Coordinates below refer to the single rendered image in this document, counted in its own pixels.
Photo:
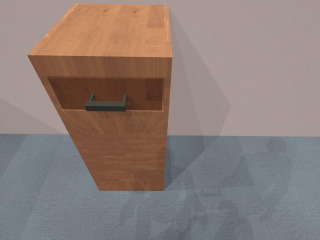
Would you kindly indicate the drawer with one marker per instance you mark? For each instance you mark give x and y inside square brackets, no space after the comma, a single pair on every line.
[143,93]

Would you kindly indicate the cabinet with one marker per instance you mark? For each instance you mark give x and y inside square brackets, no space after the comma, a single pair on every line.
[122,150]

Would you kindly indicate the handle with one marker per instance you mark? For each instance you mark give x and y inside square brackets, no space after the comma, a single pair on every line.
[106,106]

